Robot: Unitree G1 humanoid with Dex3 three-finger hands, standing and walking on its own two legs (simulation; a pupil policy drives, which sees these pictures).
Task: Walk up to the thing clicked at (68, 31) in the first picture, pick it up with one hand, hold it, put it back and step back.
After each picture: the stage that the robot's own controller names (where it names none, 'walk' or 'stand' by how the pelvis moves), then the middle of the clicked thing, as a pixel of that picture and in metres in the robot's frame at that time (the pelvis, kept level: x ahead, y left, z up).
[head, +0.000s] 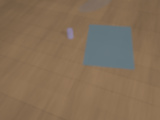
stand; (70, 33) +1.41 +0.17 -0.72
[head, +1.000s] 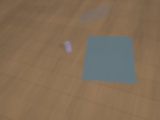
walk; (68, 46) +1.28 +0.28 -0.71
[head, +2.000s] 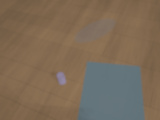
walk; (61, 78) +0.78 +0.29 -0.71
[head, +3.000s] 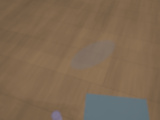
walk; (57, 117) +0.46 +0.23 -0.69
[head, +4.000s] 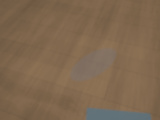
stand; out of the picture +0.33 +0.24 -0.72
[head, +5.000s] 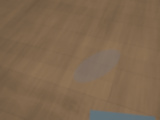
stand; out of the picture +0.31 +0.22 -0.72
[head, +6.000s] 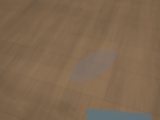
stand; out of the picture +0.34 +0.24 -0.73
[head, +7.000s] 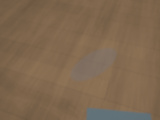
stand; out of the picture +0.33 +0.24 -0.73
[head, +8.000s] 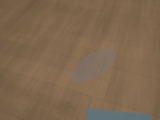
stand; out of the picture +0.33 +0.24 -0.73
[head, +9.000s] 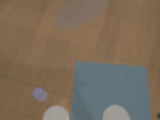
go down; (40, 94) +0.36 +0.25 -0.54
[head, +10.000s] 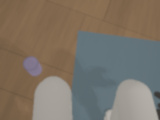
go down; (33, 66) +0.41 +0.28 -0.32
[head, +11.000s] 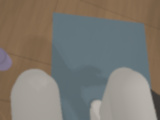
close in; (0, 59) +0.39 +0.30 -0.26
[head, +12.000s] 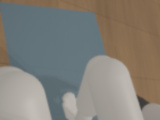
close; out of the picture +0.38 +0.32 -0.21
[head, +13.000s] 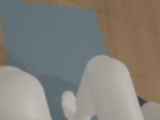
lift; out of the picture +0.37 +0.33 -0.22
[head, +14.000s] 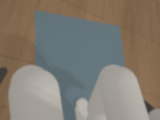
lift; out of the picture +0.32 +0.28 -0.17
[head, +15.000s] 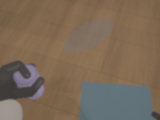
lift; (30, 82) +0.33 +0.20 +0.01
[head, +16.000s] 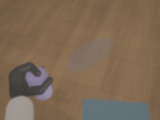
hold; (40, 84) +0.34 +0.18 +0.00
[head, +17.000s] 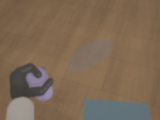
hold; (40, 85) +0.34 +0.18 +0.00
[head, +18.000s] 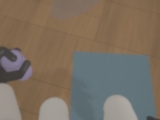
crouch; (18, 66) +0.39 +0.24 -0.08
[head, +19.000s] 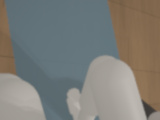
lower; out of the picture +0.39 +0.33 -0.23
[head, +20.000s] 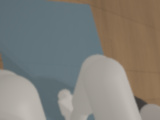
lower; out of the picture +0.38 +0.34 -0.22
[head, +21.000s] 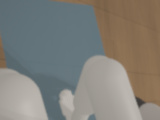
lower; out of the picture +0.38 +0.34 -0.22
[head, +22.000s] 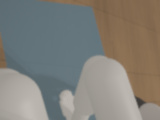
lower; out of the picture +0.38 +0.34 -0.22
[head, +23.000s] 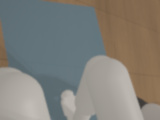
loosen; out of the picture +0.37 +0.33 -0.22
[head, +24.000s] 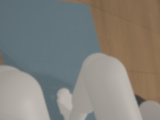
withdraw; out of the picture +0.37 +0.32 -0.22
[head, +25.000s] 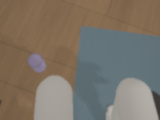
walk; (37, 63) +0.42 +0.26 -0.34
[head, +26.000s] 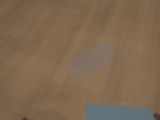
stand; out of the picture +0.34 +0.22 -0.66
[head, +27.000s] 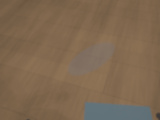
stand; out of the picture +0.35 +0.24 -0.67
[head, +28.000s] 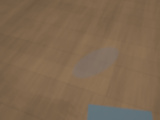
stand; out of the picture +0.37 +0.22 -0.71
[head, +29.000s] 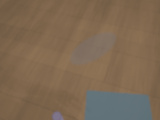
walk; (57, 118) +0.39 +0.23 -0.71
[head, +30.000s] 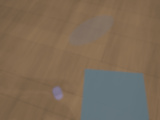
walk; (57, 93) +0.52 +0.23 -0.70
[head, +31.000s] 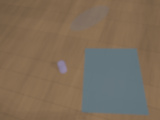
walk; (62, 66) +0.84 +0.28 -0.70
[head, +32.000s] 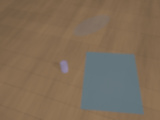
stand; (64, 66) +0.96 +0.22 -0.71
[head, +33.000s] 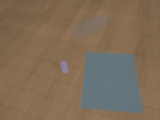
stand; (64, 66) +0.97 +0.22 -0.73
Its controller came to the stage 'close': yes
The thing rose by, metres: 0.70
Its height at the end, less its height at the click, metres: +0.00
